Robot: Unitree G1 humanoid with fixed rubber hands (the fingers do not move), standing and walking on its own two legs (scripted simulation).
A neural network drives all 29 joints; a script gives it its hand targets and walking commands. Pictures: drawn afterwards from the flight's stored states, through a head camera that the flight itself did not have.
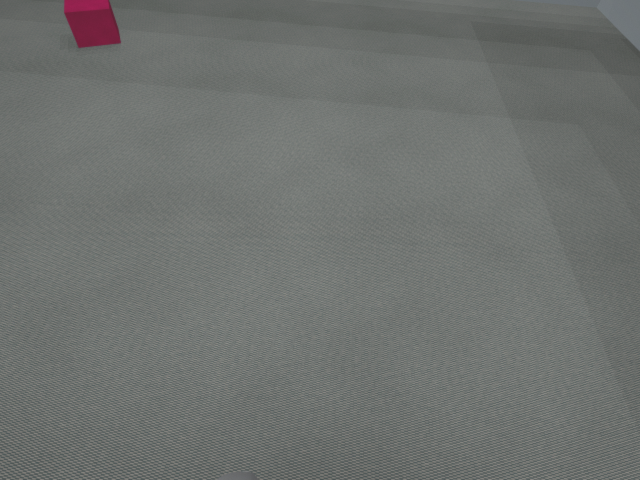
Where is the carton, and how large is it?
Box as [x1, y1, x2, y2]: [64, 0, 120, 47]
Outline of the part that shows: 64,0 64,13 79,47 120,42 118,29 108,0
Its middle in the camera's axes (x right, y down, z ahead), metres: -1.51 -1.43 +2.59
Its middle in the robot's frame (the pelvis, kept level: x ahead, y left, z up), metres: +2.81 +1.54 -0.67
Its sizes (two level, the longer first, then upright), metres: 0.261 0.234 0.215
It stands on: the floor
